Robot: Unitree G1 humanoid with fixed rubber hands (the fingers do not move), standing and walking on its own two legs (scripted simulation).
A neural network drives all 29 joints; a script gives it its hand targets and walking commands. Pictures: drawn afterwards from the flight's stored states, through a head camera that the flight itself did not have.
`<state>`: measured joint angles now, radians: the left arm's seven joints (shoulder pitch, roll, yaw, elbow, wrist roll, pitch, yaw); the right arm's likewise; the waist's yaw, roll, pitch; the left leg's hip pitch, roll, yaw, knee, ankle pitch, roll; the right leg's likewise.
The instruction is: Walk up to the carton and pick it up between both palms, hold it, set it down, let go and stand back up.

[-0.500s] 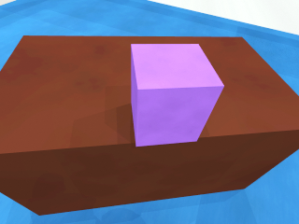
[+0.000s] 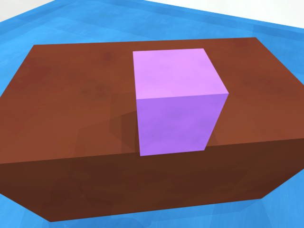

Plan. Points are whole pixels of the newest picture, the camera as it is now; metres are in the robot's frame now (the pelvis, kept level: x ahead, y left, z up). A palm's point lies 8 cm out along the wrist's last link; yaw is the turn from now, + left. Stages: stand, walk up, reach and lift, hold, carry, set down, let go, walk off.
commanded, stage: walk up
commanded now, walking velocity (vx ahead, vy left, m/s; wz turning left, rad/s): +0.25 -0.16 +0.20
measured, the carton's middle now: (170, 103) +0.46 -0.04 +0.07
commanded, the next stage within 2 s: none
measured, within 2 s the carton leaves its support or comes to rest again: neither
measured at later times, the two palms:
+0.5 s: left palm (118, 224) +0.18 +0.12 -0.16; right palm out of the picture +0.02 -0.34 -0.17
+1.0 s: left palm out of the picture +0.05 +0.11 -0.15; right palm out of the picture +0.06 -0.33 -0.12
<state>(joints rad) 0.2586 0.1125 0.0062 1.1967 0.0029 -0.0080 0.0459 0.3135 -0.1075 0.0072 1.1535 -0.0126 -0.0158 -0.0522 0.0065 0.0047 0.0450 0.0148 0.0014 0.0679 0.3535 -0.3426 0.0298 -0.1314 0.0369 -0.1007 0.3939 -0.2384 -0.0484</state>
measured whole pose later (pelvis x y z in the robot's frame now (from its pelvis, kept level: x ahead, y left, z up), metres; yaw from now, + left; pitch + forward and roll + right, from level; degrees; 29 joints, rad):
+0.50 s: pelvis +0.11 -0.12 -0.03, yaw +4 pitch -1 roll +0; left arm 0.10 0.15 0.04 1.00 0.00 -0.02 0.01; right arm 0.40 -0.16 -0.04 1.14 0.01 0.01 -0.03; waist -0.06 0.06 0.19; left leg -0.20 0.09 -0.02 1.02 -0.65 -0.04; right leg -0.48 -0.08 -0.13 0.67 -0.16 -0.01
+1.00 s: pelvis +0.07 -0.11 +0.01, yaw +4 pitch +0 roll -3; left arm 0.29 0.18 0.05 1.08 0.03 0.06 -0.01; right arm 0.38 -0.12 -0.01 1.09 -0.01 0.02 -0.03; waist 0.02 -0.03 -0.04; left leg -0.11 0.00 0.09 0.36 -0.25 0.07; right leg -0.42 0.00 0.02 0.79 -0.26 -0.02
